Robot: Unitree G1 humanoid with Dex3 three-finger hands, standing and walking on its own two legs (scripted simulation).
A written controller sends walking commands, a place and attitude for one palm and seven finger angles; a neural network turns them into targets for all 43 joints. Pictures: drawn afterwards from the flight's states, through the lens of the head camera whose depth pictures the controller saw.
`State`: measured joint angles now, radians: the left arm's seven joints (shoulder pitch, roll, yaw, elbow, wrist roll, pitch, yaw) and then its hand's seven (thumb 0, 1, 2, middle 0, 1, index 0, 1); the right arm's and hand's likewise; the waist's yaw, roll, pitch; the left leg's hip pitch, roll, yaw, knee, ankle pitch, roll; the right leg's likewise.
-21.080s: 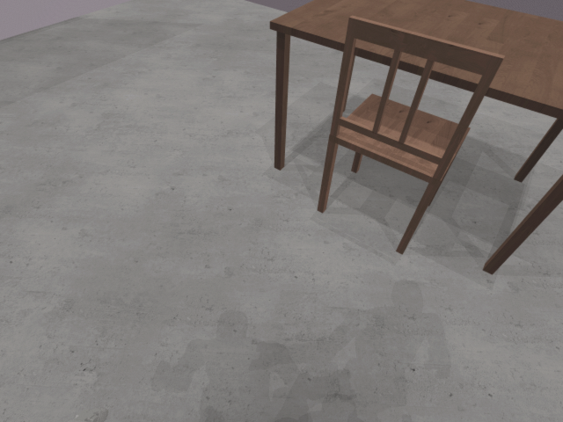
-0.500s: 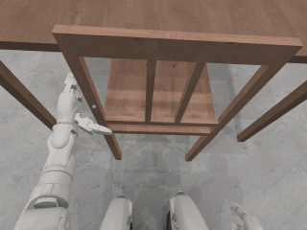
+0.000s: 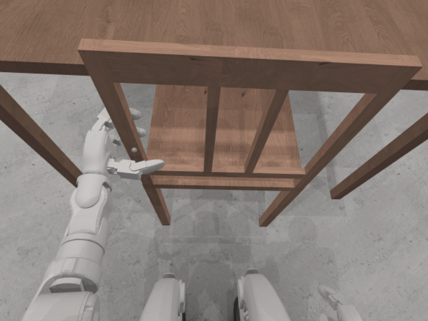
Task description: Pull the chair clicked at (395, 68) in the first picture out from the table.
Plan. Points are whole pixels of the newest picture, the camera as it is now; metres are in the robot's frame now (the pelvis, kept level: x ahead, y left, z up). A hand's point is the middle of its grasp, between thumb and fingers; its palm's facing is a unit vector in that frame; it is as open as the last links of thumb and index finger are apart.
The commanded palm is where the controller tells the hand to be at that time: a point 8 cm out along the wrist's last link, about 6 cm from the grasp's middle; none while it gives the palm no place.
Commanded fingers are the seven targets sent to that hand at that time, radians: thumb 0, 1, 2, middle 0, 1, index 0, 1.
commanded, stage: hook a spindle and tug to test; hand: left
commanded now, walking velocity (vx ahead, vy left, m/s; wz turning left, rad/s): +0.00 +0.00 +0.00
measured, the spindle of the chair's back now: (210, 136) +0.45 +0.00 +0.02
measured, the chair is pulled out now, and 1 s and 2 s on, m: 0.00 0.02 0.09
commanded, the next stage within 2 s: step backward, pulling the chair out in 0.90 s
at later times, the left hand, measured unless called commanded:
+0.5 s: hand (138, 152) +0.41 +0.14 +0.03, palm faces +0.00 -1.00 -0.02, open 6.0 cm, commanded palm +0.38 +0.18 +0.02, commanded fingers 0.00 0.90 0.90 -0.50 -1.45 -0.50 -1.45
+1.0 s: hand (139, 165) +0.39 +0.13 +0.03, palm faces -0.03 -1.00 -0.02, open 6.1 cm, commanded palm +0.37 +0.18 +0.02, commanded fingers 0.00 0.90 0.90 -0.50 -1.45 -0.50 -1.45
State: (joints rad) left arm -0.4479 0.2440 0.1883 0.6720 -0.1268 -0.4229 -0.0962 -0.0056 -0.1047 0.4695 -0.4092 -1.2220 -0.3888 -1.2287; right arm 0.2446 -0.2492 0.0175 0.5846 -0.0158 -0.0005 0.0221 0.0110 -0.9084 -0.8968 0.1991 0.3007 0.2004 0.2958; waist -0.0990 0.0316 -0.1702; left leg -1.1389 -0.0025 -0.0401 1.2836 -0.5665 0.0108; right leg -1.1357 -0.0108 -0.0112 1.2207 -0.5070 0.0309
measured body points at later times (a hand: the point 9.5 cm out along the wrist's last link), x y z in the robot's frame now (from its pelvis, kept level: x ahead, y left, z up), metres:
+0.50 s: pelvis +0.02 +0.00 +0.01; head +0.14 +0.01 +0.44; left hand +0.41 +0.19 +0.03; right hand +0.13 -0.26 -0.11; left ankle +0.02 +0.11 -0.62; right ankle +0.03 -0.14 -0.62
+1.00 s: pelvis +0.02 -0.01 +0.00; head +0.14 +0.00 +0.44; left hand +0.38 +0.18 +0.03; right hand +0.16 -0.26 -0.10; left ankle +0.02 +0.11 -0.62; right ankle +0.03 -0.14 -0.62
